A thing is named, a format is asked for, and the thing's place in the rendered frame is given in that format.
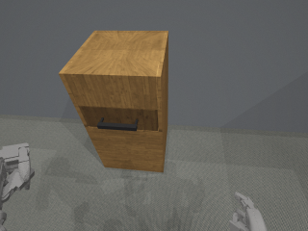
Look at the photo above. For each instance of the cabinet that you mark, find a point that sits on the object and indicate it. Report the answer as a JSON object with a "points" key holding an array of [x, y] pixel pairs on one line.
{"points": [[123, 69]]}

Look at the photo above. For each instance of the handle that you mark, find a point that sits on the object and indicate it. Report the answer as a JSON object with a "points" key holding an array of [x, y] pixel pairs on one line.
{"points": [[117, 126]]}

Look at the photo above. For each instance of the right robot hand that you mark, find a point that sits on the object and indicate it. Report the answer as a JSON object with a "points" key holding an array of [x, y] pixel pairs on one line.
{"points": [[251, 220]]}

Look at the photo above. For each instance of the drawer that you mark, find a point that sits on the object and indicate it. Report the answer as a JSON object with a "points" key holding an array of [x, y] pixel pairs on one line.
{"points": [[147, 118]]}

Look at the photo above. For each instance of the left robot hand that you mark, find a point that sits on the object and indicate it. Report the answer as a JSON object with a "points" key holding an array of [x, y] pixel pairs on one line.
{"points": [[14, 160]]}

